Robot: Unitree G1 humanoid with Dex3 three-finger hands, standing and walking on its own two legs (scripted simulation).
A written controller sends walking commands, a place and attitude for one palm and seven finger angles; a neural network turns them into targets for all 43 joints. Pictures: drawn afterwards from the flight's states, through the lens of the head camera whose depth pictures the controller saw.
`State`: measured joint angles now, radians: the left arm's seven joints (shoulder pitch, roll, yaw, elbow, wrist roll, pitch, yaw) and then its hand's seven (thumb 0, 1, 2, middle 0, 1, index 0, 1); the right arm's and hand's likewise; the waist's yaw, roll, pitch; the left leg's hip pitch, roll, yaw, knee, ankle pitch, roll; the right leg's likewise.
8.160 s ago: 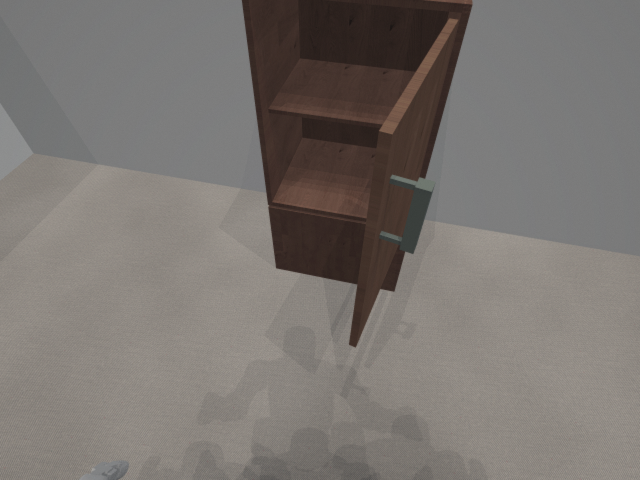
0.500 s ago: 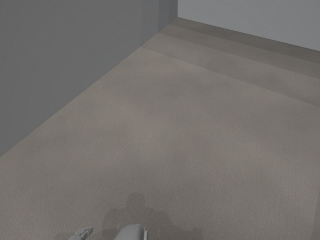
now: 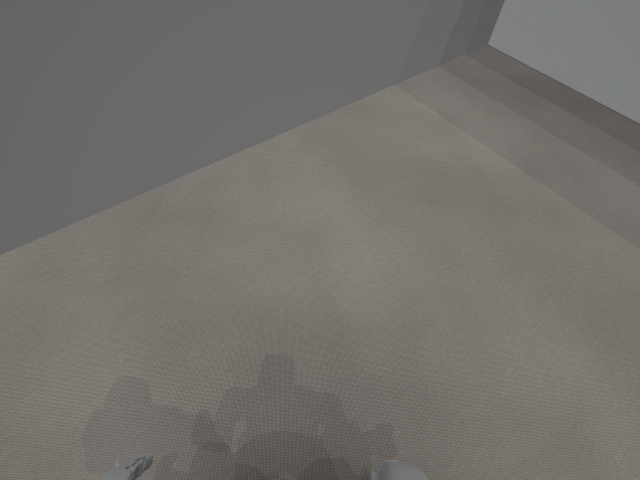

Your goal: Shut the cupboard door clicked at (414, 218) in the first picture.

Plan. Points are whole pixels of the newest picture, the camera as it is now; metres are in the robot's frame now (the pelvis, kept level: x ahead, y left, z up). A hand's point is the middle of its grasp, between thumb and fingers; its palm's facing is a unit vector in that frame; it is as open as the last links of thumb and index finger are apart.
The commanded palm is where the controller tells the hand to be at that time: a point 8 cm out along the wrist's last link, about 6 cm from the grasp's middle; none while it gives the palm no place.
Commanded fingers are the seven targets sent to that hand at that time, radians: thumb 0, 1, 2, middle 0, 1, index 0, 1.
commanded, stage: walk to a spot facing it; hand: left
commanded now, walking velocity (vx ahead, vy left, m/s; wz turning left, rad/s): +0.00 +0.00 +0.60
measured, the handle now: out of the picture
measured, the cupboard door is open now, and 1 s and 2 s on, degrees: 79 79 79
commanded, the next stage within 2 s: none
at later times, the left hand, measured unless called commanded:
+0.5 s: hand out of the picture -0.03 +0.18 -0.16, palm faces +0.34 -0.90 -0.28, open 7.4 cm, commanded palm none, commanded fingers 0.00 0.90 0.90 -0.20 -0.30 -0.20 -0.30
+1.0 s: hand out of the picture -0.01 +0.24 -0.15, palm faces +0.56 -0.80 -0.23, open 7.4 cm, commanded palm none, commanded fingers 0.00 0.90 0.90 -0.20 -0.30 -0.20 -0.30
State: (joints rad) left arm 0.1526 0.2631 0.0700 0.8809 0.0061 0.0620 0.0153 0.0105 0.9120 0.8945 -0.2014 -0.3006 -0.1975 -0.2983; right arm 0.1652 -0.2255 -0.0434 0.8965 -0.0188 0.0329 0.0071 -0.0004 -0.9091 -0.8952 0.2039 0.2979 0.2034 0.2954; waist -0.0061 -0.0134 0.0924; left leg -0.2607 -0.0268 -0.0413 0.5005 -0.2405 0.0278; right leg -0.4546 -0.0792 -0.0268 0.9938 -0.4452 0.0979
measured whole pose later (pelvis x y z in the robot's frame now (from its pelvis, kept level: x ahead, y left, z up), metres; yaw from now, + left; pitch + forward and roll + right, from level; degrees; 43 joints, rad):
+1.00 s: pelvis +0.02 +0.01 +0.01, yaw +35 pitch +0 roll -1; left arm 0.17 0.24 0.07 0.90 0.02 0.03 -0.03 0.01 0.91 0.89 -0.20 -0.30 -0.20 -0.30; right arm 0.32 -0.20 -0.04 0.97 -0.02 -0.01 0.01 0.00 -0.91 -0.90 0.21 0.30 0.20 0.30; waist -0.04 0.00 0.02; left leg -0.15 -0.05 -0.11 0.41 -0.26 0.04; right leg -0.46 -0.08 -0.03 0.81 -0.34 0.10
